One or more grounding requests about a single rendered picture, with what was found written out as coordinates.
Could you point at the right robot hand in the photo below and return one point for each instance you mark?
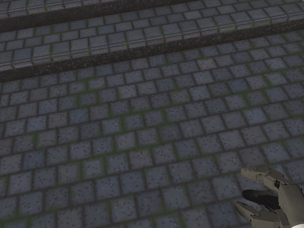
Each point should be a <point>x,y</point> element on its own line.
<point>286,207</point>

